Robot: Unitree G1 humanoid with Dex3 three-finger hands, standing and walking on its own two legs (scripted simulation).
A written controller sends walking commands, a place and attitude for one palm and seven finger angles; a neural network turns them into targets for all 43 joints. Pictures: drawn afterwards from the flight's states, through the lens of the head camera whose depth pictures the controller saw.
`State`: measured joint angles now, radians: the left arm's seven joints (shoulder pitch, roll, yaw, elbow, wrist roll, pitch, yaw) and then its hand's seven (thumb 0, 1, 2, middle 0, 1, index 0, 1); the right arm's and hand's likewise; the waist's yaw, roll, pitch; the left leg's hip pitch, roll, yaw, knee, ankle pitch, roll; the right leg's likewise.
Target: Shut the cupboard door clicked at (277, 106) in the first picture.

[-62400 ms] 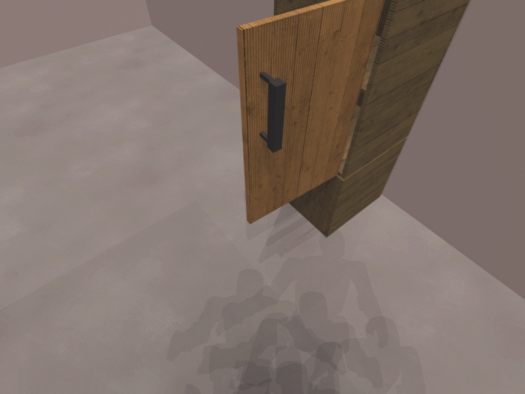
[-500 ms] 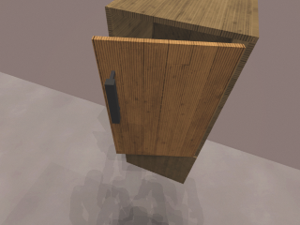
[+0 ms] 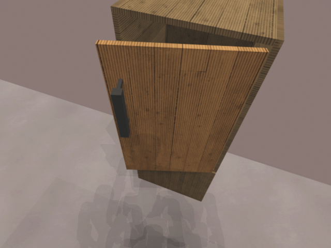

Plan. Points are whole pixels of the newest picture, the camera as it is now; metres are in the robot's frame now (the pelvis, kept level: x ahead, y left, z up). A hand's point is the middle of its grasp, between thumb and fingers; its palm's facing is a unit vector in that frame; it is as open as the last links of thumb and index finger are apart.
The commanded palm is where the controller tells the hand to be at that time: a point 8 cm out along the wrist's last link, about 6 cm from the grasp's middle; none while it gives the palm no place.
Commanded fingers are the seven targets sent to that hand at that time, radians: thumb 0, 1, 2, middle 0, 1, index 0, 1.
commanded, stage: look again from close up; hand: left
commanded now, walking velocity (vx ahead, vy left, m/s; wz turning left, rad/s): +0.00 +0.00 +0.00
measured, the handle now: (122, 109) +0.44 +0.15 +0.07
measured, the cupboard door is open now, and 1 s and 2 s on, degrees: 19 19 19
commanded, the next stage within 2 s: raise the hand and make a fist in 0.14 s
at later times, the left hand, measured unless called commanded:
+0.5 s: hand (100, 206) +0.20 +0.16 +0.02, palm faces +0.19 -0.98 -0.04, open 6.9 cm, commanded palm +0.10 +0.22 -0.05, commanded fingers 0.00 0.90 0.90 -0.44 -0.56 -0.44 -0.56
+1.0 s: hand (102, 224) +0.17 +0.16 -0.01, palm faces -0.07 -1.00 -0.01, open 4.5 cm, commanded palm +0.12 +0.23 +0.00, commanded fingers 0.00 0.90 0.90 -0.90 -1.06 -0.90 -1.06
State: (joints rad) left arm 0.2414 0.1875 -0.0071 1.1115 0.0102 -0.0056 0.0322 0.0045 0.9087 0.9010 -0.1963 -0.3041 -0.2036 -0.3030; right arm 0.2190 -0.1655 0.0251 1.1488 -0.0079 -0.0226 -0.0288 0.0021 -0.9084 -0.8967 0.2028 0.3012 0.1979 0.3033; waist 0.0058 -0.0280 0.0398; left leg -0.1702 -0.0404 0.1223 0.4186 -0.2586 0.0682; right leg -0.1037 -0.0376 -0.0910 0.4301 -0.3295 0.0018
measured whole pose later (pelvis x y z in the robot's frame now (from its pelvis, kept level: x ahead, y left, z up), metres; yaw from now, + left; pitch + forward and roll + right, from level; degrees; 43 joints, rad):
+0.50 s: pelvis -0.03 -0.03 -0.03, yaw +5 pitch +4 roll +2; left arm 0.29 0.16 0.11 0.16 -0.21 -0.35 -0.07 0.01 0.91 0.90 -0.28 -0.39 -0.28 -0.39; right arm 0.27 -0.25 -0.02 0.76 0.02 -0.28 -0.01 0.01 -0.91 -0.90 0.20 0.30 0.20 0.30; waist -0.05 0.01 -0.10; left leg -0.47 -0.07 0.05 0.76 -0.35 0.03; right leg -0.48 -0.01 -0.05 0.82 -0.43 -0.05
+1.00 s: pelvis -0.04 -0.03 -0.06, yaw +4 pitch +10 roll -1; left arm 0.32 0.27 0.15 0.01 -0.30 -0.22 -0.35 0.02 0.90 0.90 -0.72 -0.87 -0.73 -0.87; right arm 0.24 -0.19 0.04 0.54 0.05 -0.22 -0.06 0.01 -0.90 -0.90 0.21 0.30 0.20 0.30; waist -0.01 0.03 -0.09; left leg -0.74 -0.02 -0.02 1.01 -0.45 0.02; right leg -0.71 0.05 -0.08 0.98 -0.45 -0.07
